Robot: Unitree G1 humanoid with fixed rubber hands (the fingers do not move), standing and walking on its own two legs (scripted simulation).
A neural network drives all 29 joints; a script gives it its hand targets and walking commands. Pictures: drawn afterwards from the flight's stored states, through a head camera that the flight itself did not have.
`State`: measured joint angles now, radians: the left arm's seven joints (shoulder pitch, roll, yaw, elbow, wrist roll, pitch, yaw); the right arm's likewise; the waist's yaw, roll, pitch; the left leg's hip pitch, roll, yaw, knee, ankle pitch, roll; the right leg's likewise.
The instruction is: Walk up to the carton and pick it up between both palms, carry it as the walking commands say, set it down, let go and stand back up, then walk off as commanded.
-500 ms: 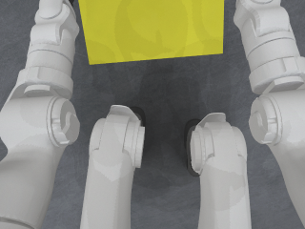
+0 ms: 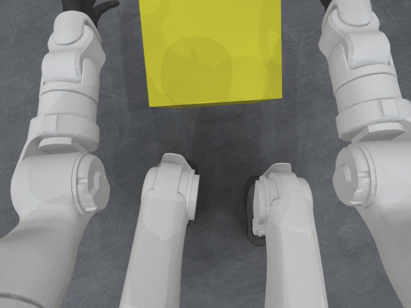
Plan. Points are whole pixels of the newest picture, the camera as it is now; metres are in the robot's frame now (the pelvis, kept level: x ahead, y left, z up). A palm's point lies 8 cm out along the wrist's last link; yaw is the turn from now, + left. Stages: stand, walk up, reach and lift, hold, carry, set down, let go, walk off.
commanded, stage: set down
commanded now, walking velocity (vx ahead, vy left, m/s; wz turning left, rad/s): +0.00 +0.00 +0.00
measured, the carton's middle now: (211, 44) +0.54 +0.06 -0.30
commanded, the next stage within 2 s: let go in 0.90 s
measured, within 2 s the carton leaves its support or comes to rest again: neither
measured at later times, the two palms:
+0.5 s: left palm out of the picture +0.52 +0.25 +0.03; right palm out of the picture +0.57 -0.13 +0.02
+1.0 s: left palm out of the picture +0.51 +0.24 +0.12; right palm out of the picture +0.56 -0.13 +0.12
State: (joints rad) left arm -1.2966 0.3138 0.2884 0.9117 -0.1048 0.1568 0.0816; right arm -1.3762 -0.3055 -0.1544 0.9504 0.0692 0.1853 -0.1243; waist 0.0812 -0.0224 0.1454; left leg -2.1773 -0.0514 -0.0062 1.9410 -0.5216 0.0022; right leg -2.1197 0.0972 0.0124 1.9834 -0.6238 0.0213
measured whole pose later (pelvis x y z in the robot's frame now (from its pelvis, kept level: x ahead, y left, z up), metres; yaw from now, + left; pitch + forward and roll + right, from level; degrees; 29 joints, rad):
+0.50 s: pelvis +0.02 +0.00 +0.13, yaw +0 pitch +47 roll +0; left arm -1.17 0.27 0.37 0.84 -0.03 0.18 0.02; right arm -1.25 -0.28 -0.21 0.87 0.01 0.22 -0.09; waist 0.09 -0.03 0.00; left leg -1.84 -0.04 -0.02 1.43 -0.41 0.00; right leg -1.80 0.10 0.05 1.47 -0.48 0.01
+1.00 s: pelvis +0.04 +0.01 +0.24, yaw -1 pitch +46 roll -1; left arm -1.05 0.17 0.45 0.84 0.13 0.11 -0.02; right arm -1.12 -0.20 -0.31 0.88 -0.13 0.15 -0.04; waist 0.08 -0.03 -0.05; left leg -1.50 -0.03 -0.03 0.94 -0.25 0.01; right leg -1.46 0.08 0.07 0.96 -0.31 0.02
